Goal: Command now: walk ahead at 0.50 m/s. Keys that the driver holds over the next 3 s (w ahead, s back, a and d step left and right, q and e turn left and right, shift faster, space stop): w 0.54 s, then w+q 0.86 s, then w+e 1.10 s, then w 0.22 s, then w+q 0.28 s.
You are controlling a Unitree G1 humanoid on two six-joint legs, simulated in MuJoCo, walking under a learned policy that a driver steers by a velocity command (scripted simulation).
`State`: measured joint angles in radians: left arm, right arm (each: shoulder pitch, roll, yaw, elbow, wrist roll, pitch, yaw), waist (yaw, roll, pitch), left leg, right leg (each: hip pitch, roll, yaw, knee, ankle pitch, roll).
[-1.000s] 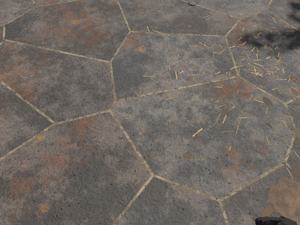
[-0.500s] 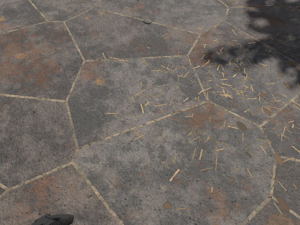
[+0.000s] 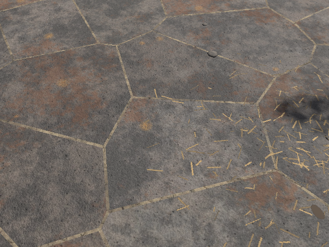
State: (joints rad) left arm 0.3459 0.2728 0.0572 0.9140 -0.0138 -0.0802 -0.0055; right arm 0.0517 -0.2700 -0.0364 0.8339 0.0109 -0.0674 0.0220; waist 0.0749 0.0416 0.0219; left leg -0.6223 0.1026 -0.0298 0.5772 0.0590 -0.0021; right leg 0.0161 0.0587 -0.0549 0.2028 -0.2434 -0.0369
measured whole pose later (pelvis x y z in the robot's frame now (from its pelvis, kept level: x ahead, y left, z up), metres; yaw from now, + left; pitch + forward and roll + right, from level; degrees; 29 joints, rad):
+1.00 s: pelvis +0.56 +0.00 +0.00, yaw +11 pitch +0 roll -2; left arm 0.29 0.26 0.07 0.96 0.01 -0.10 0.01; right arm 0.15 -0.28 -0.08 0.85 0.02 -0.03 0.01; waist 0.05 0.04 0.03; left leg -0.69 0.13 -0.05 0.83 -0.02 0.02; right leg 0.00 0.03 -0.22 0.22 -0.22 -0.03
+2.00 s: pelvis +1.12 +0.19 +0.00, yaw +15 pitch +2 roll +0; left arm 0.32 0.27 0.06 0.83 -0.02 -0.06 -0.01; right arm 0.11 -0.29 -0.06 0.71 -0.02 -0.10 -0.01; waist 0.06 0.02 0.04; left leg -0.64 0.08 -0.10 0.79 -0.13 -0.04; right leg -0.17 0.12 0.10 0.33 -0.17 -0.09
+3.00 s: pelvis +1.67 +0.21 +0.00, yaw -4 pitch +1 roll -2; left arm 0.31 0.26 0.06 0.78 0.02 -0.09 -0.01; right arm 0.19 -0.30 -0.06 0.81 0.02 -0.05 0.01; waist 0.03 0.05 0.02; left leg -0.71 0.12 -0.08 0.93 -0.06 -0.02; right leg -0.07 0.05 -0.12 0.26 -0.21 -0.05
